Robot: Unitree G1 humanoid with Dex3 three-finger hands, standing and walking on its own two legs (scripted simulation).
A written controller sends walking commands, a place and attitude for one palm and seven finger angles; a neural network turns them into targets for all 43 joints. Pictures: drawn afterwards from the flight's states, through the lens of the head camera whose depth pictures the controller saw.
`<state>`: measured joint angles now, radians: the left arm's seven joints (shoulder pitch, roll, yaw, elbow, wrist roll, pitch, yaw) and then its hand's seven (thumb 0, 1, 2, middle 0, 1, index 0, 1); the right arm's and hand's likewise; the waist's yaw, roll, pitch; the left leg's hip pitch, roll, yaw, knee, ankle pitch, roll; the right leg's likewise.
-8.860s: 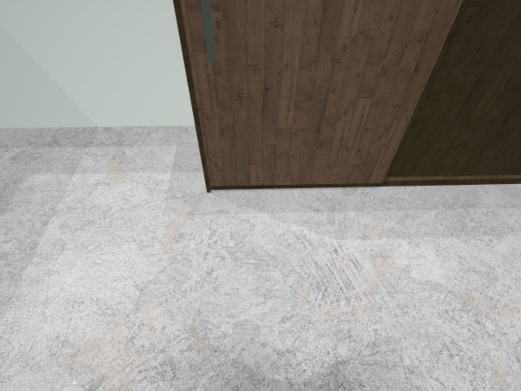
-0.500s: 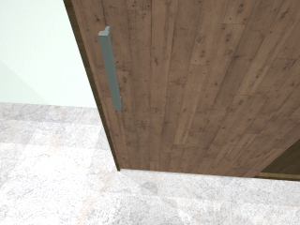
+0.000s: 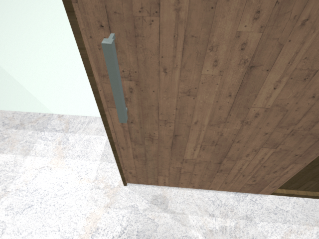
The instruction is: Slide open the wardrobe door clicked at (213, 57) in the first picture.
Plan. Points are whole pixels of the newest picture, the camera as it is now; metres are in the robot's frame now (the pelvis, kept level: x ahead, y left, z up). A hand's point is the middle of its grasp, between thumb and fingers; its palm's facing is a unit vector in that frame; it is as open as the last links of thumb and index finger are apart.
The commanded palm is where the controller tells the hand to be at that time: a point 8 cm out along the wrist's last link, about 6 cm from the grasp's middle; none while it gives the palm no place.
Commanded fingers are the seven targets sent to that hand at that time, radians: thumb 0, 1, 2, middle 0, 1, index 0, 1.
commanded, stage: look again from close up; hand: left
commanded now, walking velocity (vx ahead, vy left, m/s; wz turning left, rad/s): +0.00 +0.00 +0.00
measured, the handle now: (118, 84) +0.51 +0.16 +0.10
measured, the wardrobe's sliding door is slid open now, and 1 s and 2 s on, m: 0.00 0.00 0.00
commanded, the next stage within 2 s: raise the hand with hooked fingers in 0.70 s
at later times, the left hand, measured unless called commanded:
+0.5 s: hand out of the picture +0.03 +0.18 -0.17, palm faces +0.02 -0.97 -0.23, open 7.4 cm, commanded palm none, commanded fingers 0.00 0.90 0.90 -0.20 -0.30 -0.20 -0.30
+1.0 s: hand (87, 205) +0.19 +0.19 -0.01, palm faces +0.24 -0.97 -0.05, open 7.6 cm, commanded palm +0.11 +0.24 -0.05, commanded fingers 0.00 0.64 0.79 -0.22 -0.47 -0.22 -0.47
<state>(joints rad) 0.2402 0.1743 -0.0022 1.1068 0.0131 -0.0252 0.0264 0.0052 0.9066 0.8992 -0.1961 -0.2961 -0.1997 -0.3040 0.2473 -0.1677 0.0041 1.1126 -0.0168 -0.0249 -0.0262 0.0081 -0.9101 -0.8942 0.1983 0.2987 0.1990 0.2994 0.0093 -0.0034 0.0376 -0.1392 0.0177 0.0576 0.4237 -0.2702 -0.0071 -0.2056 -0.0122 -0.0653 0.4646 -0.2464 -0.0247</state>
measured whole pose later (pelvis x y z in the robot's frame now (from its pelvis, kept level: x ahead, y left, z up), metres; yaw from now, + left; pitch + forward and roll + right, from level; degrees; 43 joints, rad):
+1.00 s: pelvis -0.01 -0.01 -0.02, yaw +2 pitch +3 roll +1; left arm 0.35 0.16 0.13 0.22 -0.21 -0.31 -0.05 0.01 0.83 0.87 -0.20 -0.34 -0.20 -0.35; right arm 0.26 -0.22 -0.02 0.77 0.02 -0.26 -0.05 0.01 -0.90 -0.89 0.20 0.30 0.20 0.30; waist -0.01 0.01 -0.04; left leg -0.34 0.02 0.03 0.61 -0.33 -0.02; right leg -0.39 -0.03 -0.09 0.64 -0.31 -0.04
